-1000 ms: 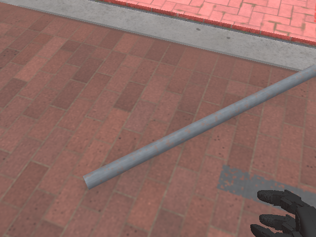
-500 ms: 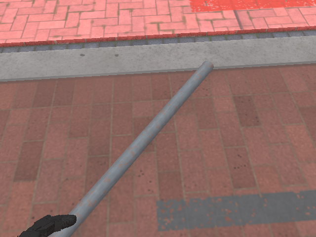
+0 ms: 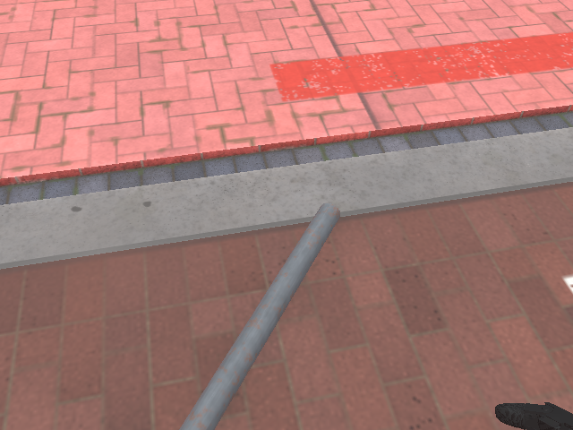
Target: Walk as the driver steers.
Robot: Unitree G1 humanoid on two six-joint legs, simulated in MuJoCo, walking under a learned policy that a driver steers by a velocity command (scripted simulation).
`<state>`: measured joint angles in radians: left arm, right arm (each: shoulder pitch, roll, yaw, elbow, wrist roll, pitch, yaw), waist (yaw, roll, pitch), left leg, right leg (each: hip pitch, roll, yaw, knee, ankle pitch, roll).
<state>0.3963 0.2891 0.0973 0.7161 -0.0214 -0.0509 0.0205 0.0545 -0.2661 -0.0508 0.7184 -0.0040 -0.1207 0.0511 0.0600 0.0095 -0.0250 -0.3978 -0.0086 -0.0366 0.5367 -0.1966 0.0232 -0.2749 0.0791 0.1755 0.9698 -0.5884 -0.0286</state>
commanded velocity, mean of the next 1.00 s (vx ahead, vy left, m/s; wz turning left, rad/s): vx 0.25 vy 0.00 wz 0.23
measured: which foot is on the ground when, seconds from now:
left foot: down 0.00-0.46, up 0.48-0.84, down 0.86-1.00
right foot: up 0.00-0.42, down 0.44-0.86, up 0.88-1.00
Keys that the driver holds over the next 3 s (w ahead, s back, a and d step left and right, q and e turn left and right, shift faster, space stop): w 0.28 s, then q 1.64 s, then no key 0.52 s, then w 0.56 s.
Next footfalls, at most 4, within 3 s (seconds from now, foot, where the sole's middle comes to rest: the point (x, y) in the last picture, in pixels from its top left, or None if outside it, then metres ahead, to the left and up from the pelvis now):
0.44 right None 0.40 -0.12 -0.77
0.86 left None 0.31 0.12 -0.77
1.38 right None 0.39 -0.09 -0.77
1.80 left None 0.21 0.12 -0.77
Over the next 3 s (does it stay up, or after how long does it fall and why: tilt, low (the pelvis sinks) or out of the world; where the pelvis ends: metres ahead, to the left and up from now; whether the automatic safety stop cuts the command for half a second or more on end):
stays up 0.35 0.16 0.02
